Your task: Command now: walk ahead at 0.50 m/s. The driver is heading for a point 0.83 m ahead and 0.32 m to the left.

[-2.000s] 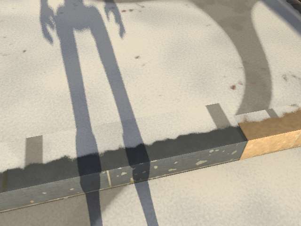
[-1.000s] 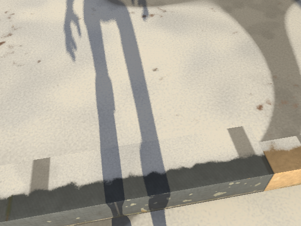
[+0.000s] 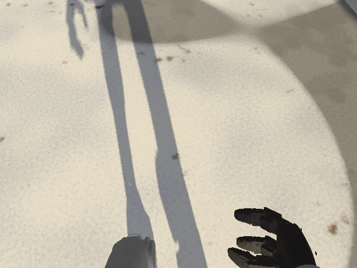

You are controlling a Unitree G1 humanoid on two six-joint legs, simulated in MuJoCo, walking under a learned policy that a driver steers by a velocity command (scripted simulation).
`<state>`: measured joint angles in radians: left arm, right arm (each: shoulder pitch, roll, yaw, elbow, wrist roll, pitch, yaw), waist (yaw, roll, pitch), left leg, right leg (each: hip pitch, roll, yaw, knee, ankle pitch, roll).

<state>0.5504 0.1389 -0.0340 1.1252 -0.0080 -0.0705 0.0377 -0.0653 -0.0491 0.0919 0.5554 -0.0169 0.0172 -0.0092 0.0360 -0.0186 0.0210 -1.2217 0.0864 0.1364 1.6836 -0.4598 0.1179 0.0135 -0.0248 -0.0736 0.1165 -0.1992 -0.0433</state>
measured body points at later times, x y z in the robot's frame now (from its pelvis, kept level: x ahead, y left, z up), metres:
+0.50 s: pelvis +0.26 +0.06 +0.16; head +0.27 +0.09 +0.61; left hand +0.49 +0.25 +0.07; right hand +0.19 -0.15 +0.03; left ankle +0.17 +0.10 -0.59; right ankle +0.46 -0.10 -0.49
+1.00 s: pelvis +0.56 +0.07 +0.16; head +0.58 +0.08 +0.61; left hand +0.50 +0.34 +0.02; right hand +0.82 -0.13 +0.07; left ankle +0.60 +0.25 -0.50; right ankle +0.55 -0.05 -0.59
